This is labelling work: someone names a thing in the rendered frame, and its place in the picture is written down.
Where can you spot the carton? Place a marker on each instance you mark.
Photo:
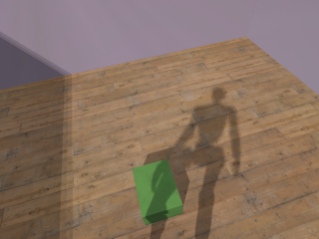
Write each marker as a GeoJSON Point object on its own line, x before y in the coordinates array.
{"type": "Point", "coordinates": [157, 192]}

